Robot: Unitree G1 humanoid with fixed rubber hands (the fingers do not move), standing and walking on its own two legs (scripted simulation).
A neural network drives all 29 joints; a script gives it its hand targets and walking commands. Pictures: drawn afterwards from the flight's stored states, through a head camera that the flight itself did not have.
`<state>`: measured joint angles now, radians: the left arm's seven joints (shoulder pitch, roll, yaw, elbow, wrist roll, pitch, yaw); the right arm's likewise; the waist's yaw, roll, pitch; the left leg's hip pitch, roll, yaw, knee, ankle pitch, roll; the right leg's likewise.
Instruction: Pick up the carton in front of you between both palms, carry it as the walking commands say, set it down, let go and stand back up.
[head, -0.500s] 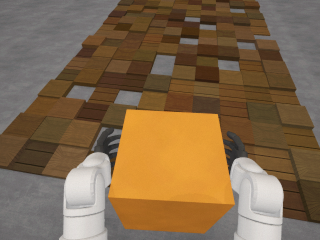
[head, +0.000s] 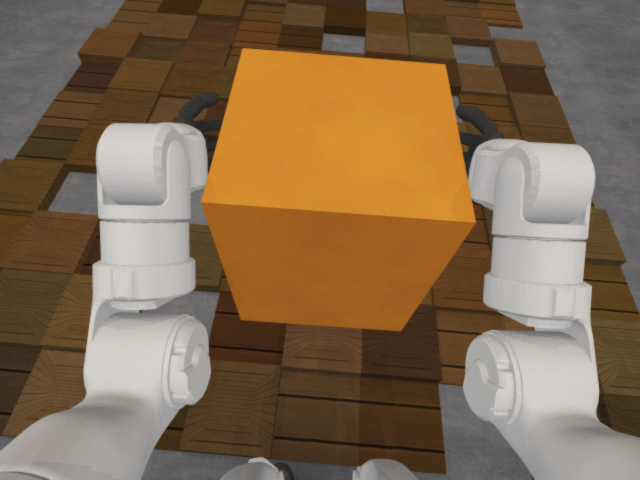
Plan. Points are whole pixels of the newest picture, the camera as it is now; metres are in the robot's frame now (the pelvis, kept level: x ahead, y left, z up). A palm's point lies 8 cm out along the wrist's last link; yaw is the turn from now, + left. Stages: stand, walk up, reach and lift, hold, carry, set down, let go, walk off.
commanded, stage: carry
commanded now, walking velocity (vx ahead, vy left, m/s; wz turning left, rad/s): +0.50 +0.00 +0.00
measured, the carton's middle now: (331, 206) +0.41 -0.01 +0.10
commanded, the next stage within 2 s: none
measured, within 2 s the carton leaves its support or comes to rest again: neither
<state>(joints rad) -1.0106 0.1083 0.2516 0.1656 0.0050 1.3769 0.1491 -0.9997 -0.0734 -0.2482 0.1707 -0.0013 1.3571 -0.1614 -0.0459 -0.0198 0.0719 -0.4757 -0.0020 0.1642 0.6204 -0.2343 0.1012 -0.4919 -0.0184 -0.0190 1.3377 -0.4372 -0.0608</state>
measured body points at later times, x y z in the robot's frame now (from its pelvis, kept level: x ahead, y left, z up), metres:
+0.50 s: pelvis +0.34 -0.02 +0.04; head +0.47 -0.01 +0.46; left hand +0.73 +0.18 +0.15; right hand +0.77 -0.12 +0.15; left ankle +0.36 +0.11 -0.63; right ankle +0.33 -0.11 -0.70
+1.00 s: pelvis +0.59 -0.01 +0.07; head +0.66 -0.04 +0.51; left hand +1.00 +0.12 +0.21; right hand +1.00 -0.18 +0.20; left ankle +0.56 +0.12 -0.64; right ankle +0.64 -0.07 -0.67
